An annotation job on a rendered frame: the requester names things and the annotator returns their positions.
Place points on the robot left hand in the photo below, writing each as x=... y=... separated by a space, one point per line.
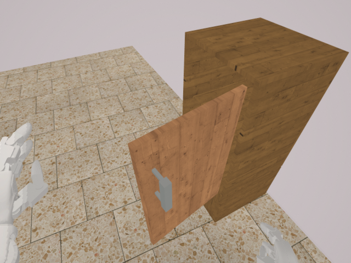
x=13 y=151

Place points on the robot right hand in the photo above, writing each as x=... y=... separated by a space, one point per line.
x=281 y=252

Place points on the left robot forearm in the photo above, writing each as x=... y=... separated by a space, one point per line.
x=9 y=252

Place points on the cupboard door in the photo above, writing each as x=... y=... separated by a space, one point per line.
x=191 y=151

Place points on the handle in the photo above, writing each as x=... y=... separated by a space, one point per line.
x=165 y=195

